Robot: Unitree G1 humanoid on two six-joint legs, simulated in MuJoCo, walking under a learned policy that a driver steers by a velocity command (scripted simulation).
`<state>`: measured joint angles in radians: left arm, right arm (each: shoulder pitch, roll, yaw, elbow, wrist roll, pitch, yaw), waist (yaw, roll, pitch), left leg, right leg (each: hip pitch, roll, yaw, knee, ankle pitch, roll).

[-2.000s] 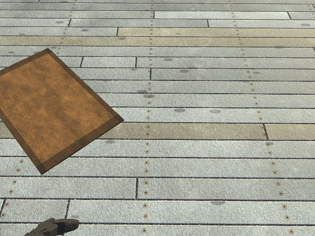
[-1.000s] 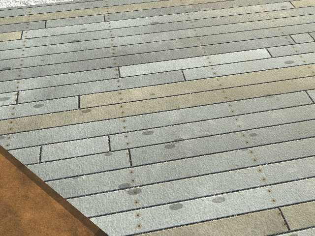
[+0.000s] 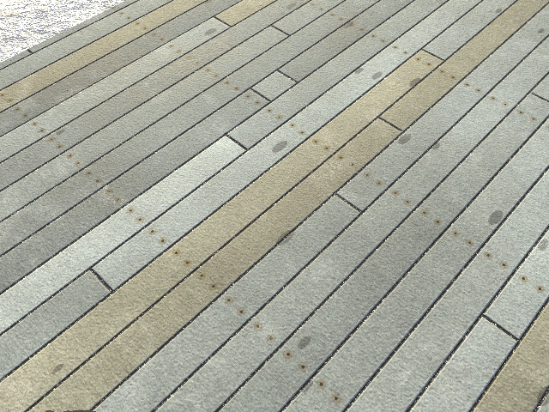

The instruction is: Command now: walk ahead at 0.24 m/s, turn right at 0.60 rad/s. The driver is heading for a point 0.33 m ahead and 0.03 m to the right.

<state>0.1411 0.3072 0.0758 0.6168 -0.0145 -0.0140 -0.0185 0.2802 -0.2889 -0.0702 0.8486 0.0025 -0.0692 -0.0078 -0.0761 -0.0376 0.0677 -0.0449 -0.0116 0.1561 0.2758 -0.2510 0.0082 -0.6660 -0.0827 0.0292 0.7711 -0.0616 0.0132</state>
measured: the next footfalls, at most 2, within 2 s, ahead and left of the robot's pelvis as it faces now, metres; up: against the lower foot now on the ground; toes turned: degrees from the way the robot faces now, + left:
right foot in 0.12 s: +0.23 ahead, -0.12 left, +0.00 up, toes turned -6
left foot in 0.54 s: +0.23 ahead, +0.12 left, +0.00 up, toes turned -13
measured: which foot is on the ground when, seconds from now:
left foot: down 0.00-0.12, up 0.14-0.52, down 0.54-1.00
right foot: up 0.00-0.10, down 0.12-1.00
